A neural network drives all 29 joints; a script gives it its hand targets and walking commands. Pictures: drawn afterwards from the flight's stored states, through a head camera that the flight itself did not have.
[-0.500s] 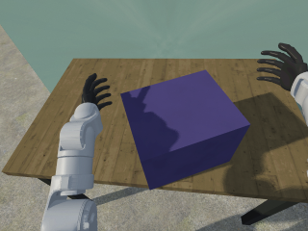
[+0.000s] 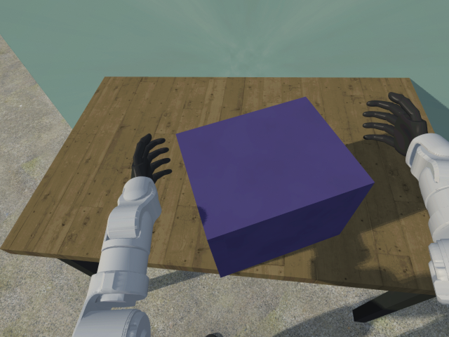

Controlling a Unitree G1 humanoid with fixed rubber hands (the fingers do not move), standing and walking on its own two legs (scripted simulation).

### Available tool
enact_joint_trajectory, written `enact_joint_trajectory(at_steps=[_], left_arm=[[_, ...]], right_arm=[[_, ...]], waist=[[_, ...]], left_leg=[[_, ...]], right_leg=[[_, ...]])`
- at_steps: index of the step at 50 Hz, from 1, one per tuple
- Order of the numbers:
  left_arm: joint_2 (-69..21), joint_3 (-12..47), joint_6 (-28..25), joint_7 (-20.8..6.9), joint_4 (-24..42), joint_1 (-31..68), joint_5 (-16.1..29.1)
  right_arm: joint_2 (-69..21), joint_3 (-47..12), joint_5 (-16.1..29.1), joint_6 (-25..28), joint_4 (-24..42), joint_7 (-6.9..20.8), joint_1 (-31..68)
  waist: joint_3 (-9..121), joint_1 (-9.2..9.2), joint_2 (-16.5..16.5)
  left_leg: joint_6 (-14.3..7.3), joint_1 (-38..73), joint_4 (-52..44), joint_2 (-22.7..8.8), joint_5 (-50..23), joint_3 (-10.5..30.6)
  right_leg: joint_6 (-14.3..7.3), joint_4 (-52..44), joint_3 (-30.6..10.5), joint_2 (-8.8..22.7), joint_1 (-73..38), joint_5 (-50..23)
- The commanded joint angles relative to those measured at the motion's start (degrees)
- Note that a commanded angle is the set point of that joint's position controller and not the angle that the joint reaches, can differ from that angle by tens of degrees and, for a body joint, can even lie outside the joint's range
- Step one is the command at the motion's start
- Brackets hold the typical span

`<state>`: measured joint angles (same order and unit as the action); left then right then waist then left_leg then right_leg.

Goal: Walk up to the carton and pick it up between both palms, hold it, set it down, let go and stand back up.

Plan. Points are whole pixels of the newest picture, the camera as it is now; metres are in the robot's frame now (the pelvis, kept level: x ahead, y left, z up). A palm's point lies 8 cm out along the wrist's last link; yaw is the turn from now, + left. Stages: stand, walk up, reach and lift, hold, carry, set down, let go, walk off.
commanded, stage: reach and lift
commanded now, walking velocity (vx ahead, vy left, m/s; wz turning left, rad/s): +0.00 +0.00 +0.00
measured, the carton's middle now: (263, 187) +0.40 +0.05 +0.00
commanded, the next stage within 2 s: none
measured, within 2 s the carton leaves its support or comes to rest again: neither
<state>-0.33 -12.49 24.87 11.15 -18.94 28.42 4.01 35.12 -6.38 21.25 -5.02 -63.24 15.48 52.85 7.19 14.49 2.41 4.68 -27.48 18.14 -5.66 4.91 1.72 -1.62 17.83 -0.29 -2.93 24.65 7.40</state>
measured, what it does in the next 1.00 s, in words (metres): stands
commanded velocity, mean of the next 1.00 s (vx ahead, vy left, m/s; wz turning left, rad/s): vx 0.00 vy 0.00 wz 0.00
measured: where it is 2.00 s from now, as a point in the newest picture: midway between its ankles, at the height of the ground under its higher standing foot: outside the picture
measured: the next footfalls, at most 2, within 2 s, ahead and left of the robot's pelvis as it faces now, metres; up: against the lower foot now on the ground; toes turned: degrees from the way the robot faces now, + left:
none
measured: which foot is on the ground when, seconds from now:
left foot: down 0.00-1.00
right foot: down 0.00-1.00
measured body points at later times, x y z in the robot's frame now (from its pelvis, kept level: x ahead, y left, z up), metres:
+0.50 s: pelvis +0.00 +0.00 -0.01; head +0.10 -0.02 +0.43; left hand +0.34 +0.26 +0.03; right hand +0.52 -0.14 +0.05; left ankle +0.02 +0.17 -0.74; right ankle +0.00 -0.10 -0.74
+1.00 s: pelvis +0.00 -0.01 -0.01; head +0.10 -0.02 +0.43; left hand +0.34 +0.24 +0.02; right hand +0.52 -0.13 +0.05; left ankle +0.03 +0.16 -0.74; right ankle +0.00 -0.10 -0.74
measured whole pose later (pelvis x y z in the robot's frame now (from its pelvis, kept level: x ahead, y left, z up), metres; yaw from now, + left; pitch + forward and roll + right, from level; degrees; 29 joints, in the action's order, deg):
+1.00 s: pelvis +0.00 -0.01 -0.01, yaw +2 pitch +21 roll -2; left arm -5.1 -13.0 -2.5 11.9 -38.7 29.9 -1.2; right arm 26.9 -6.7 16.8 15.1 -81.6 11.7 57.5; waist 11.0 15.3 1.7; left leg 4.0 -36.4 19.5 -7.0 3.8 -1.1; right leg -2.5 17.8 2.0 -3.6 31.7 7.1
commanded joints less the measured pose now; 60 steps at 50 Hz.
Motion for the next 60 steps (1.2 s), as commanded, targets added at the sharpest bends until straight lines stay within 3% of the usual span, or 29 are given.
enact_joint_trajectory(at_steps=[1, 4, 5, 6, 8, 9, 13, 15, 17, 20, 23, 24, 26, 28, 30, 31, 34, 35, 38, 42, 44, 45, 46, 50, 51, 55, 56, 57, 60], left_arm=[[5.4, 0.0, -10.5, 0.7, 6.3, 20.3, -1.1], [5.4, 0.7, -13.8, 1.0, 2.7, 21.0, -0.4], [4.4, 2.3, -14.9, 0.5, -0.5, 21.1, 1.1], [5.1, 1.5, -15.5, 0.2, -7.2, 18.3, -0.1], [5.4, 1.2, -17.7, 0.2, -7.8, 20.0, 0.3], [6.6, -0.2, -19.2, 0.4, -7.8, 21.4, -0.5], [5.1, 1.5, -22.6, 0.7, -5.5, 22.2, -0.9], [5.3, 1.6, -23.7, 0.9, -8.4, 22.1, -2.7], [2.8, 4.5, -24.7, 1.0, -6.6, 20.2, -0.9], [2.9, 3.5, -24.8, 0.4, -10.4, 18.9, -1.3], [2.4, 5.4, -26.2, 0.2, -6.1, 20.1, 0.4], [1.2, 6.2, -26.4, 0.1, -8.4, 19.6, 0.9], [0.0, 5.7, -26.2, 0.0, -10.6, 16.9, -1.1], [1.0, 4.0, -25.9, -0.3, -11.3, 17.1, -1.7], [-0.2, 4.0, -27.6, -0.3, -8.4, 19.3, -1.7], [-1.3, 4.2, -27.8, -0.1, -8.0, 18.9, -3.1], [-0.3, 2.3, -29.2, -0.2, -7.8, 19.2, -4.6], [-0.5, 2.6, -28.7, -0.6, -11.8, 17.8, -4.5], [-0.8, 2.0, -30.0, -0.5, -8.7, 19.0, -5.2], [-5.4, 4.2, -29.3, -0.7, -9.5, 19.4, -4.5], [-5.1, 3.4, -30.0, -0.8, -9.4, 17.9, -5.1], [-5.9, 4.4, -30.1, -0.3, -7.4, 18.5, -5.6], [-6.9, 3.8, -29.7, -0.8, -10.5, 18.4, -5.6], [-6.8, 3.5, -30.8, -1.5, -10.2, 20.0, -5.7], [-6.6, 3.5, -31.3, -1.5, -8.8, 21.4, -6.1], [-7.4, 2.9, -30.9, -1.5, -10.9, 19.5, -7.2], [-9.5, 5.4, -31.0, -0.8, -7.5, 19.6, -6.8], [-9.7, 5.3, -31.2, -0.6, -8.2, 20.1, -6.9], [-10.2, 4.0, -30.6, -1.6, -11.5, 18.1, -8.5]], right_arm=[[10.6, 2.4, 1.1, 8.8, 8.8, 0.6, 27.1], [9.2, 0.4, 2.0, 10.2, 5.2, 0.5, 27.2], [8.1, -0.3, 1.8, 10.9, 4.0, 0.4, 26.7], [7.2, -1.2, 1.8, 10.5, 0.0, 0.2, 24.4], [6.8, -0.5, 0.7, 11.8, 0.2, -0.2, 25.6], [7.6, -0.8, 0.4, 13.1, 0.7, -0.4, 27.0], [7.1, -0.9, 0.2, 16.5, -6.4, -1.7, 26.4], [6.5, -0.6, 0.1, 17.6, -8.6, -1.9, 27.2], [7.2, -0.2, 0.3, 19.2, -6.1, -2.0, 27.1], [6.5, -1.5, 0.8, 19.1, -11.6, -2.3, 25.6], [8.1, 0.3, -0.5, 21.1, -8.1, -2.6, 27.0], [5.6, -1.3, 0.0, 21.4, -7.8, -2.6, 29.1], [5.5, -0.6, -0.6, 21.2, -13.2, -2.3, 25.8], [4.5, -1.6, -0.3, 21.1, -13.4, -2.6, 27.1], [2.5, -2.1, -1.0, 21.6, -9.6, -2.5, 28.2], [1.2, -0.9, -1.7, 22.6, -10.3, -2.6, 27.1], [-0.4, -0.4, -2.3, 23.7, -5.4, -3.3, 29.1], [-0.8, -0.6, -2.2, 23.1, -8.8, -3.5, 28.4], [-2.0, -0.8, -3.1, 23.6, -7.5, -4.0, 27.0], [-4.9, -0.2, -3.1, 22.3, -10.0, -3.6, 28.2], [-6.5, -0.5, -3.5, 22.8, -9.1, -4.1, 25.8], [-5.9, 0.2, -3.9, 23.2, -9.6, -4.0, 26.3], [-6.8, 0.0, -4.4, 23.1, -9.0, -3.9, 28.0], [-9.0, 0.7, -6.0, 22.9, -7.1, -4.0, 27.7], [-8.4, 2.4, -6.5, 23.3, -7.6, -4.0, 27.2], [-10.0, 1.4, -6.7, 22.8, -8.6, -3.3, 27.4], [-8.3, 2.9, -6.9, 23.2, -11.0, -3.5, 25.7], [-10.2, 1.6, -6.7, 23.3, -10.0, -3.3, 26.9], [-11.6, 1.7, -7.7, 22.9, -9.0, -2.6, 25.7]], waist=[[31.1, 1.59, -9.3], [31.1, 2.37, -10.7], [31.2, 1.19, -12.4], [27.8, 2.51, -13.2], [31.7, 2.11, -14.4], [32.9, 3.75, -14.0], [34.4, 1.38, -10.7], [35.1, 1.89, -7.3], [38.1, 0.70, -7.2], [33.7, 0.09, -8.7], [38.4, -1.19, -9.3], [37.6, -0.28, -11.1], [36.0, -0.74, -8.5], [31.9, -0.06, -11.4], [35.8, 0.77, -12.1], [35.6, -0.01, -9.6], [37.8, 1.39, -11.6], [34.6, 1.66, -10.9], [36.9, 1.74, -12.0], [33.2, 0.86, -10.0], [34.1, 0.82, -11.8], [35.2, -0.18, -8.1], [33.7, 0.70, -12.1], [34.0, 0.31, -12.4], [35.2, -0.89, -10.1], [33.7, 0.63, -10.9], [34.9, -1.56, -8.3], [36.4, -0.05, -6.8], [31.0, 0.83, -10.0]], left_leg=[[-1.8, 7.9, 3.3, 6.1, -16.1, -7.2], [-2.0, 6.3, 4.3, 5.8, -16.0, -7.0], [-2.3, 4.1, 4.3, 6.0, -15.1, -7.0], [-2.8, 2.1, 3.4, 6.0, -11.3, -7.3], [-2.8, 1.7, 4.3, 5.9, -12.0, -7.2], [-2.8, 0.8, 4.3, 6.0, -11.7, -7.2], [-1.4, 4.1, 6.5, 5.9, -18.0, -6.7], [-0.9, 6.1, 6.8, 5.5, -18.3, -6.7], [-0.2, 9.8, 8.2, 5.3, -23.4, -5.8], [-0.4, 9.4, 8.4, 5.3, -23.4, -6.2], [0.0, 10.3, 8.7, 5.2, -25.5, -5.2], [-0.6, 9.6, 8.8, 5.1, -26.0, -5.4], [-0.2, 11.0, 8.6, 4.9, -26.8, -5.5], [-1.3, 8.6, 8.2, 5.1, -25.1, -6.0], [-1.5, 7.2, 7.6, 5.1, -24.7, -6.6], [-1.3, 9.1, 7.7, 5.2, -24.5, -6.4], [-1.8, 6.3, 7.3, 5.1, -24.9, -6.4], [-2.0, 5.3, 7.0, 5.3, -23.3, -6.6], [-2.3, 4.9, 6.8, 5.5, -23.6, -7.3], [-2.3, 8.6, 5.9, 4.5, -22.6, -6.8], [-2.6, 8.9, 6.3, 4.5, -24.2, -6.8], [-2.1, 10.7, 6.7, 4.7, -25.2, -6.9], [-2.9, 8.3, 6.6, 4.6, -24.6, -6.9], [-3.5, 7.8, 5.4, 4.6, -21.6, -7.0], [-3.0, 8.7, 5.8, 4.7, -21.6, -7.3], [-3.8, 8.7, 5.4, 4.6, -20.9, -7.4], [-2.9, 12.4, 5.7, 4.0, -23.6, -6.7], [-2.7, 12.5, 6.7, 4.3, -24.9, -6.7], [-3.5, 12.1, 4.9, 4.1, -20.3, -7.0]], right_leg=[[0.6, 1.6, 1.1, -3.2, -16.8, -13.7], [0.3, 2.7, 0.9, -3.2, -17.5, -13.9], [1.3, 3.4, 1.0, -2.8, -18.5, -13.8], [1.4, 2.4, 0.2, -1.8, -18.0, -11.6], [0.9, 3.8, 0.9, -2.8, -17.4, -11.8], [1.3, 4.0, 0.6, -2.0, -16.8, -11.0], [0.6, 4.1, 1.5, -2.5, -15.7, -14.9], [0.2, 3.3, 2.1, -3.3, -10.8, -11.9], [0.1, 3.4, 3.3, -3.8, -10.2, -15.3], [0.3, 2.5, 2.8, -3.6, -9.6, -14.5], [0.5, 2.9, 3.9, -4.3, -9.3, -15.3], [0.4, 3.0, 3.8, -4.3, -8.8, -16.1], [0.2, 2.0, 3.9, -4.2, -8.5, -15.0], [1.0, 1.8, 3.1, -3.5, -9.5, -15.2], [1.2, 2.3, 3.0, -3.5, -11.0, -16.5], [1.5, 2.1, 3.1, -3.4, -10.8, -16.7], [2.1, 2.6, 2.1, -2.6, -12.7, -20.2], [2.1, 2.4, 1.6, -2.0, -11.5, -19.5], [2.2, 2.7, 0.9, -1.7, -15.2, -21.9], [1.2, 1.0, 3.4, -3.0, -9.0, -14.2], [1.8, 1.0, 1.9, -2.3, -10.4, -18.0], [1.3, 0.8, 2.2, -2.3, -9.3, -18.2], [1.7, 1.6, 2.6, -2.6, -10.1, -19.6], [2.2, 1.6, 2.3, -2.0, -10.6, -17.8], [2.1, 0.9, 2.4, -1.8, -9.4, -16.9], [1.9, 0.7, 2.3, -1.7, -9.9, -15.7], [1.6, 0.3, 3.3, -2.3, -6.3, -15.5], [0.7, 0.2, 3.2, -2.4, -6.4, -15.0], [1.6, -0.1, 3.3, -2.0, -5.6, -11.7]])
